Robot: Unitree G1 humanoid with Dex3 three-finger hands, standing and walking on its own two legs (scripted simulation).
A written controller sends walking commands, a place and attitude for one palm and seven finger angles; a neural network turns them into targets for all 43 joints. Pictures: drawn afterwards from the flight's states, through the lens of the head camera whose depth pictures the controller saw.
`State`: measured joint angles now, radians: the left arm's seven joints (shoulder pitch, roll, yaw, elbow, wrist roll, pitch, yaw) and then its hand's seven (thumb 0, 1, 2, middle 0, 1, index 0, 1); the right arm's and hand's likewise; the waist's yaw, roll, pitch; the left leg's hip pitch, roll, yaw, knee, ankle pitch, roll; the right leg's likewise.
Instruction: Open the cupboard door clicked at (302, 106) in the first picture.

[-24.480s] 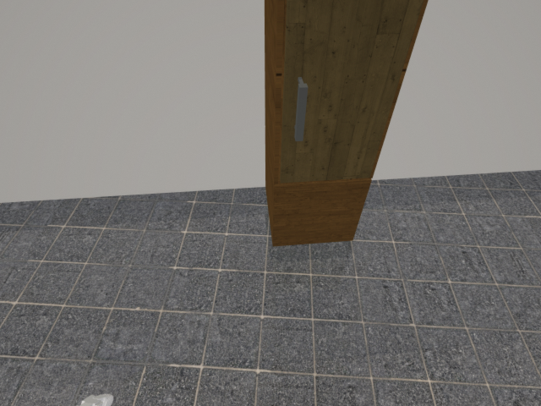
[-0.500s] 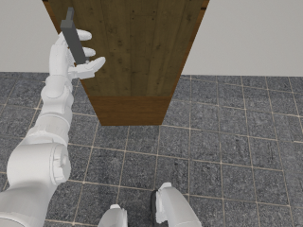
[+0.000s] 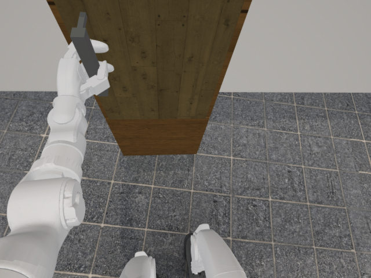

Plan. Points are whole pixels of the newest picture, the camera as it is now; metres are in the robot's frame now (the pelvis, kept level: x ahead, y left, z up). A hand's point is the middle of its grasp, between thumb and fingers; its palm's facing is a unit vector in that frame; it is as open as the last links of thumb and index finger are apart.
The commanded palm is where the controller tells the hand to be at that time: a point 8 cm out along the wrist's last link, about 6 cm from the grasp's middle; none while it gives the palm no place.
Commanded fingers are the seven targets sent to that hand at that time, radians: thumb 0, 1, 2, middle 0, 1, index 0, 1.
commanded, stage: pull the door open along its arc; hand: left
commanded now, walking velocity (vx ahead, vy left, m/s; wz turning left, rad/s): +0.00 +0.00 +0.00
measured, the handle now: (94, 59) +0.57 +0.13 +0.06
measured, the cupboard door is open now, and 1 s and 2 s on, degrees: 0 49 48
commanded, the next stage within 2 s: open thumb and fingers to let go in 0.92 s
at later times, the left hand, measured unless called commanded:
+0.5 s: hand (124, 130) +0.40 +0.07 +0.06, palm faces +0.08 -0.99 +0.09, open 6.2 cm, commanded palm +0.34 +0.12 +0.06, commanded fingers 0.00 0.90 0.90 -0.40 -1.35 -0.40 -1.35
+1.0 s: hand (177, 176) +0.30 -0.02 +0.06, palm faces +0.15 -0.99 -0.05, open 6.7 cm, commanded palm +0.26 +0.04 +0.06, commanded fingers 0.00 0.90 0.90 -0.40 -1.35 -0.40 -1.35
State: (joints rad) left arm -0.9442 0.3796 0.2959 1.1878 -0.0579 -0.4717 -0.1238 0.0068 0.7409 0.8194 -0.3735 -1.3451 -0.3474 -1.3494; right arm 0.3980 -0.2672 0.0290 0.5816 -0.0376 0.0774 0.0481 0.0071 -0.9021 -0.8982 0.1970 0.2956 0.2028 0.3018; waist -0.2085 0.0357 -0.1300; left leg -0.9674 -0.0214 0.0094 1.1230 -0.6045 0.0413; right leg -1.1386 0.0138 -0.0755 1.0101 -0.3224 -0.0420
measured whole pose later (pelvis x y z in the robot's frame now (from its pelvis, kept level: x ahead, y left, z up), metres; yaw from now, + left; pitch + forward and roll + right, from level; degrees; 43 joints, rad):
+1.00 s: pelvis +0.02 -0.05 +0.02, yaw +3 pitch +16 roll +1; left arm 0.16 -0.05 -0.35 0.11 0.09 -0.27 0.49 0.03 0.65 0.74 -0.27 -1.18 -0.28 -1.27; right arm 0.16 -0.15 0.02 0.49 -0.05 -0.03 0.08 0.01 -0.90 -0.90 0.20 0.30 0.20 0.30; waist -0.06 0.04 -0.18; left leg -0.67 -0.01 -0.04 0.98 -0.59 -0.03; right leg -0.87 0.02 -0.11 0.97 -0.38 -0.11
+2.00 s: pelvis -0.08 -0.04 +0.00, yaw +2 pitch +13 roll +4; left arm -0.34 -0.13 -0.16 0.58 0.09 -0.34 0.59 -0.01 -0.50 0.30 -0.19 -0.41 -0.17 -0.40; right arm 0.16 -0.20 0.01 0.62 -0.07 -0.06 -0.02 0.02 -0.90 -0.90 0.20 0.30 0.20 0.30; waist -0.07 0.00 -0.12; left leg -0.83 -0.06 0.00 1.09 -0.48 -0.01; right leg -1.01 -0.01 -0.06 1.01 -0.26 -0.08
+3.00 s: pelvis +0.00 +0.00 +0.01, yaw +2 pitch +15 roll +1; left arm 0.39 0.06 -0.26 -0.12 -0.03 -0.33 0.05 -0.01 -0.50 0.30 -0.15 -0.30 -0.15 -0.30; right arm 0.26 -0.22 0.02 0.36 0.00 -0.04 0.01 0.02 -0.90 -0.90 0.20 0.30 0.20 0.30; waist 0.01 0.02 -0.16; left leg -0.75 -0.08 0.00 1.10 -0.62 0.04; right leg -0.95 -0.01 -0.05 1.07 -0.39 -0.04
